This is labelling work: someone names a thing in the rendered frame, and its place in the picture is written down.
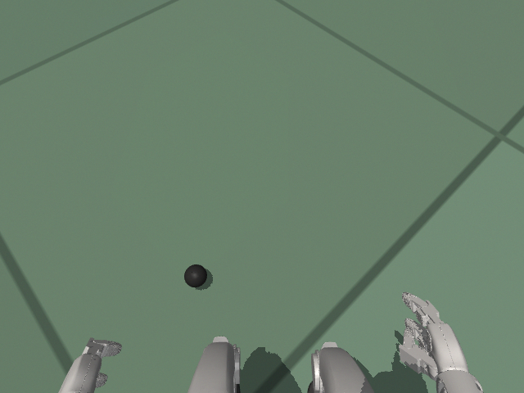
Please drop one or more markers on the left robot hand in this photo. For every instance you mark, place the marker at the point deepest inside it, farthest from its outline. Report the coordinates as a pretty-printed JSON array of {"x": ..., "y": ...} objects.
[{"x": 84, "y": 375}]

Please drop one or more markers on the ball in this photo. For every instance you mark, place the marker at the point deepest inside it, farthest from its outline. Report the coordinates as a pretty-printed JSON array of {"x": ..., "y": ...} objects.
[{"x": 195, "y": 275}]

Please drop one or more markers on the right robot arm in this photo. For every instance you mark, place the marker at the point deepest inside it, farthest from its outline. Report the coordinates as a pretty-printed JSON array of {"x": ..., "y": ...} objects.
[{"x": 457, "y": 381}]

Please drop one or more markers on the right robot hand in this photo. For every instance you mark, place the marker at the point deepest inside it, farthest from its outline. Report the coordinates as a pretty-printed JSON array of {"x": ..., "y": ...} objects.
[{"x": 439, "y": 349}]

